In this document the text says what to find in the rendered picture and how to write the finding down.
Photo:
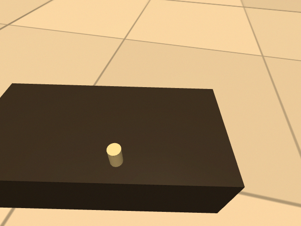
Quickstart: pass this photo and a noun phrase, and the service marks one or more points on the can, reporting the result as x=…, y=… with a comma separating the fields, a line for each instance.
x=114, y=153

